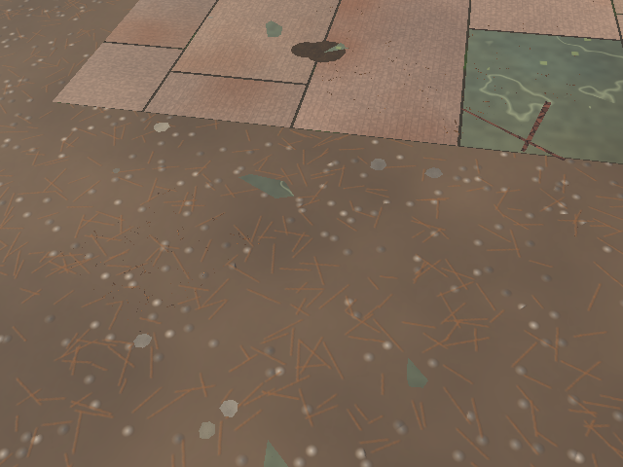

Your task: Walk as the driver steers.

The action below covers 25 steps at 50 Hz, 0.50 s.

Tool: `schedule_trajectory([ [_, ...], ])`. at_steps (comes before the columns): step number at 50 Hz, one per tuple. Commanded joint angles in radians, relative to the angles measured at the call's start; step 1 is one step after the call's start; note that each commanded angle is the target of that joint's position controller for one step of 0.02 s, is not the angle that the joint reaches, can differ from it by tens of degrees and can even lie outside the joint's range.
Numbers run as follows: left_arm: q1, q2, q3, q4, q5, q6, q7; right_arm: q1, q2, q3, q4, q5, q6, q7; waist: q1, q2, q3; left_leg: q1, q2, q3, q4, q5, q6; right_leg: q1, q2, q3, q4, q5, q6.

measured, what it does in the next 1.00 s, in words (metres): walks ahead: left foot, then right foot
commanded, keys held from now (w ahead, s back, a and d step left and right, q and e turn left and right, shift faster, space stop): w+q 0.14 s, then w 0.08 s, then w+e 0.78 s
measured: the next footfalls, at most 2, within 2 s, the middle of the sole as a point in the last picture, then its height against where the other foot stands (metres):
left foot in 0.30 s outside the picture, level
right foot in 0.84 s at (361, 421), level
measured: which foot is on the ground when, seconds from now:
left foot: up 0.00-0.28, down 0.30-0.82, up 0.84-1.00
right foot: down 0.00-0.32, up 0.34-0.82, down 0.84-1.00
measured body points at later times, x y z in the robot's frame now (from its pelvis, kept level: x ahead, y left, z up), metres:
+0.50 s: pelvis +0.28 +0.05 +0.02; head +0.30 +0.06 +0.47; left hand +0.32 +0.31 -0.12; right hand +0.38 -0.20 -0.10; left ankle +0.26 +0.10 -0.73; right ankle +0.26 -0.12 -0.63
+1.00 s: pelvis +0.55 -0.01 +0.01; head +0.58 -0.02 +0.46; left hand +0.69 +0.25 -0.11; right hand +0.62 -0.28 -0.11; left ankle +0.52 +0.15 -0.63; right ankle +0.58 -0.05 -0.73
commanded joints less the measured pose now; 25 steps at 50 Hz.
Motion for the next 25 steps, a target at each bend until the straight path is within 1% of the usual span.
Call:
schedule_trajectory([
  [1,-0.025,0.066,0.012,-0.052,-0.008,-0.046,0.005,0.021,-0.036,-0.009,-0.036,-0.008,0.014,0.014,-0.022,-0.120,0.059,-0.056,0.023,0.007,-0.171,0.072,-0.023,0.083,-0.212,0.173,-0.372,0.409,-0.070],
  [3,0.009,0.078,0.014,-0.041,-0.011,-0.045,0.010,-0.043,-0.026,-0.006,-0.046,-0.004,0.011,0.022,0.000,-0.127,0.036,-0.051,0.021,0.062,-0.327,0.109,-0.031,0.187,-0.192,0.094,-0.366,0.532,-0.059],
  [5,0.031,0.092,0.018,-0.043,-0.012,-0.037,0.016,-0.113,0.004,0.007,-0.052,0.002,0.009,0.036,0.035,-0.140,0.034,-0.002,0.024,0.113,-0.515,0.128,-0.035,0.249,-0.190,0.047,-0.379,0.506,-0.057],
  [7,0.070,0.112,0.024,-0.036,-0.011,-0.028,0.024,-0.192,0.018,0.017,-0.073,0.003,0.008,0.051,0.074,-0.156,0.062,0.030,0.028,0.160,-0.663,0.117,-0.026,0.311,-0.221,0.029,-0.395,0.513,-0.061],
  [8,0.093,0.117,0.026,-0.029,-0.010,-0.022,0.026,-0.217,0.019,0.018,-0.083,0.000,0.008,0.056,0.084,-0.161,0.074,0.049,0.026,0.172,-0.719,0.094,-0.019,0.337,-0.238,0.026,-0.396,0.528,-0.063],
  [9,0.106,0.121,0.027,-0.019,-0.009,-0.015,0.028,-0.224,0.016,0.018,-0.088,-0.002,0.008,0.059,0.082,-0.165,0.085,0.080,0.017,0.185,-0.768,0.071,-0.005,0.357,-0.249,0.014,-0.387,0.582,-0.062],
  [10,0.114,0.128,0.028,-0.012,-0.009,-0.008,0.029,-0.215,0.008,0.015,-0.087,-0.006,0.007,0.058,0.074,-0.168,0.083,0.127,-0.004,0.201,-0.806,0.042,0.013,0.377,-0.256,-0.001,-0.359,0.695,-0.059],
  [11,0.122,0.141,0.030,-0.004,-0.012,-0.001,0.031,-0.199,-0.002,0.010,-0.083,-0.008,0.004,0.053,0.062,-0.182,0.069,0.185,-0.033,0.217,-0.831,0.002,0.036,0.397,-0.263,-0.015,-0.310,0.865,-0.056],
  [12,0.136,0.154,0.032,0.007,-0.014,0.006,0.032,-0.161,-0.012,0.004,-0.072,-0.013,0.000,0.046,0.042,-0.193,0.051,0.253,-0.064,0.223,-0.849,-0.043,0.060,0.408,-0.273,-0.018,-0.247,1.024,-0.058],
  [13,0.143,0.171,0.033,0.018,-0.012,0.014,0.031,-0.084,-0.027,-0.005,-0.049,-0.013,-0.007,0.040,0.001,-0.192,0.020,0.339,-0.091,0.215,-0.886,-0.074,0.086,0.416,-0.277,-0.017,-0.146,1.106,-0.064],
  [14,0.138,0.179,0.032,0.019,-0.018,0.023,0.032,0.045,-0.039,-0.014,-0.005,-0.020,-0.020,0.031,-0.063,-0.171,-0.035,0.502,-0.106,0.199,-0.979,-0.035,0.106,0.372,-0.261,-0.027,0.005,1.062,-0.058],
  [15,0.116,0.162,0.026,0.005,-0.031,0.026,0.029,0.185,-0.073,-0.027,0.040,-0.040,-0.033,0.018,-0.134,-0.136,-0.120,0.770,-0.024,0.118,-0.998,-0.010,0.131,0.191,-0.232,-0.020,0.207,0.831,-0.053],
  [16,0.146,0.038,-0.006,-0.057,-0.060,0.024,0.012,0.264,-0.177,-0.047,0.047,-0.062,-0.045,0.001,-0.121,0.076,-0.255,1.126,0.324,-0.311,-0.996,-0.037,0.225,-0.197,-0.104,0.006,0.567,0.104,-0.017],
  [17,0.123,0.105,0.014,-0.076,-0.059,0.028,0.012,0.294,-0.213,-0.059,0.035,-0.021,-0.040,-0.015,-0.134,0.073,-0.337,1.115,0.464,-0.615,-1.109,0.095,0.302,-0.323,0.030,0.169,0.802,-0.199,-0.005],
  [18,0.016,0.121,0.026,-0.097,-0.048,0.027,0.014,0.229,-0.172,-0.050,0.043,0.001,-0.039,-0.022,-0.115,-0.037,-0.193,0.993,0.398,-0.412,-1.117,0.152,0.253,-0.384,-0.019,0.281,0.807,-0.088,-0.014],
  [19,0.001,0.097,0.017,-0.098,-0.046,0.018,0.008,0.174,-0.115,-0.030,0.055,0.006,-0.048,-0.022,-0.070,-0.037,-0.062,0.831,0.355,-0.277,-1.154,0.209,0.208,-0.364,-0.050,0.272,0.741,-0.026,-0.014],
  [20,0.019,0.098,0.021,-0.074,-0.035,0.022,0.005,0.130,-0.065,-0.014,0.061,0.003,-0.060,-0.019,-0.026,-0.064,-0.003,0.739,0.300,-0.179,-1.191,0.231,0.144,-0.324,-0.077,0.268,0.663,0.012,-0.011],
  [21,0.048,0.091,0.022,-0.057,-0.014,0.038,0.001,0.111,-0.033,-0.003,0.068,0.009,-0.071,-0.022,0.004,-0.030,0.025,0.670,0.261,-0.105,-1.215,0.261,0.109,-0.278,-0.086,0.263,0.624,0.032,0.000],
  [22,0.083,0.080,0.023,-0.038,-0.006,0.053,-0.007,0.106,-0.018,0.004,0.072,0.011,-0.080,-0.024,0.021,-0.010,0.027,0.633,0.238,-0.052,-1.241,0.273,0.087,-0.241,-0.084,0.262,0.605,0.053,0.009],
  [23,0.088,0.070,0.024,-0.034,-0.005,0.064,-0.014,0.125,-0.020,0.006,0.082,0.013,-0.092,-0.024,0.026,-0.004,0.030,0.624,0.228,-0.025,-1.253,0.311,0.078,-0.240,-0.077,0.258,0.600,0.068,0.013],
  [24,0.083,0.058,0.024,-0.034,-0.005,0.071,-0.021,0.139,-0.036,0.002,0.093,0.017,-0.101,-0.023,0.035,0.001,0.039,0.627,0.222,0.009,-1.265,0.339,0.071,-0.264,-0.075,0.253,0.590,0.089,0.015],
  [25,0.051,0.050,0.023,-0.043,-0.006,0.076,-0.028,0.152,-0.049,-0.001,0.102,0.020,-0.107,-0.023,0.034,0.007,0.058,0.625,0.219,0.041,-1.281,0.349,0.066,-0.300,-0.079,0.248,0.577,0.122,0.021],
])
